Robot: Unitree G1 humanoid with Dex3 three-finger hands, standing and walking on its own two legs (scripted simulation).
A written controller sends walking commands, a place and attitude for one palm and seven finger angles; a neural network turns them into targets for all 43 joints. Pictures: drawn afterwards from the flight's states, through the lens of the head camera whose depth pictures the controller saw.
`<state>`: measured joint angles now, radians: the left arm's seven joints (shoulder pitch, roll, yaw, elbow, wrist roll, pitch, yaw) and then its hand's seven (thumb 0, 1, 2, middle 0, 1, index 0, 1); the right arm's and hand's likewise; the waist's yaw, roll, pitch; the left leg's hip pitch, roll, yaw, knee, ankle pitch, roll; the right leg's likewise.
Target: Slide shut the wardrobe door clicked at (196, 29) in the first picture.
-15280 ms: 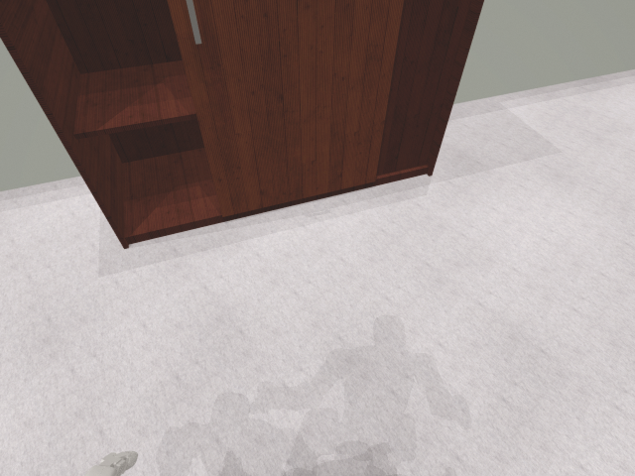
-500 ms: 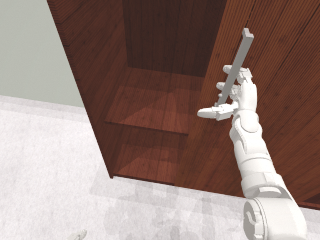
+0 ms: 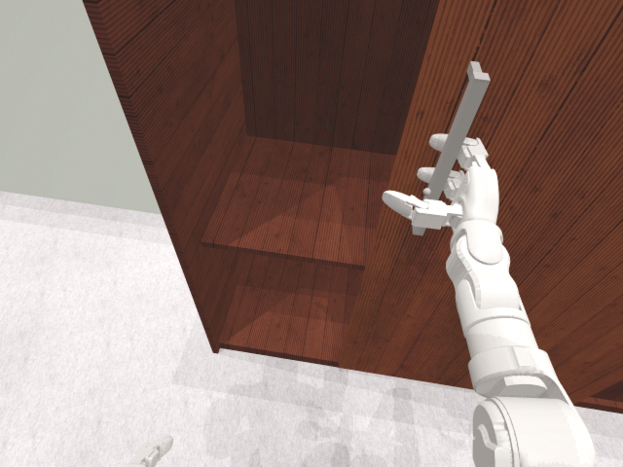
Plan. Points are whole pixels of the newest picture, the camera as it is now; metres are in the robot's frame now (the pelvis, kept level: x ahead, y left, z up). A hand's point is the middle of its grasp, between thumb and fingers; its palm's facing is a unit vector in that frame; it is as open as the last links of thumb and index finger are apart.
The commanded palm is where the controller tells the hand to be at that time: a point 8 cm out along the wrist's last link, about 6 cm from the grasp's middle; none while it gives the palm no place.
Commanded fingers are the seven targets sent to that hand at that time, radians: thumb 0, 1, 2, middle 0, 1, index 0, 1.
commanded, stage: grip the handle and tug to test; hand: right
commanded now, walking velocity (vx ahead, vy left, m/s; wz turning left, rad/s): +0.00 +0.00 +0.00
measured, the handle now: (442, 160) +0.50 -0.12 +0.15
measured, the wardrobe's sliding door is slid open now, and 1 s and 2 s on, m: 0.40 0.40 0.39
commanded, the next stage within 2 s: tug the door sideways, standing still in 1.06 s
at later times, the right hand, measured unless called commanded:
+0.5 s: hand (427, 189) +0.44 -0.10 +0.15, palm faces +0.08 +1.00 +0.00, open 5.9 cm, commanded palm +0.41 -0.14 +0.14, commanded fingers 0.00 -0.90 -0.90 0.45 1.40 0.45 1.40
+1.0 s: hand (426, 190) +0.44 -0.09 +0.15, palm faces +0.07 +1.00 +0.01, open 6.0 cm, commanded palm +0.38 -0.14 +0.14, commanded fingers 0.00 -0.90 -0.90 0.45 1.40 0.45 1.40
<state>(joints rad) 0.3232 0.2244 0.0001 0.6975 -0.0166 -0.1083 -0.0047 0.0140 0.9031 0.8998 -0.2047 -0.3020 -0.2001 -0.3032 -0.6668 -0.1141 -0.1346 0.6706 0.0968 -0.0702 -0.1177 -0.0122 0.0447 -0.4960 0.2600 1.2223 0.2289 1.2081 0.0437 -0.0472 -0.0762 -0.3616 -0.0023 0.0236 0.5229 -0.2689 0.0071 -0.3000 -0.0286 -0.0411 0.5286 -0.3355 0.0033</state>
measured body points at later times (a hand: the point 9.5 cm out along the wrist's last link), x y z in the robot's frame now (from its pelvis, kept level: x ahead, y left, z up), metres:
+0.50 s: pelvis +0.00 +0.00 +0.00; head +0.03 +0.01 +0.45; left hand +0.09 +0.24 -0.12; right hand +0.43 -0.15 +0.15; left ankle -0.01 +0.12 -0.73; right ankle -0.05 -0.12 -0.73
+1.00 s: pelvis +0.01 +0.00 +0.00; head +0.03 +0.01 +0.45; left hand +0.09 +0.24 -0.12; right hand +0.43 -0.15 +0.15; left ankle -0.01 +0.12 -0.73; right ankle -0.05 -0.12 -0.73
